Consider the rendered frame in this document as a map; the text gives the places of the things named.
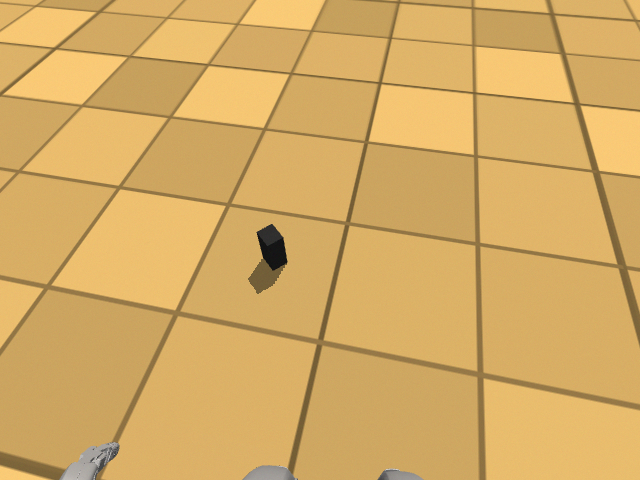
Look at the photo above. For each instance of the carton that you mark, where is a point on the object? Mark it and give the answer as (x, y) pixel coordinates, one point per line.
(272, 246)

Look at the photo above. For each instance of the left robot hand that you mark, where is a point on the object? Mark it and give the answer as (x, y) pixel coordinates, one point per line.
(91, 462)

